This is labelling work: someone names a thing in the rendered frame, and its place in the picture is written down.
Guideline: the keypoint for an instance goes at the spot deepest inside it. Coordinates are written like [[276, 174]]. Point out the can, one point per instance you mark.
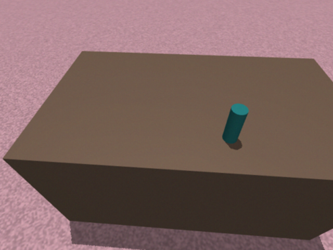
[[235, 121]]

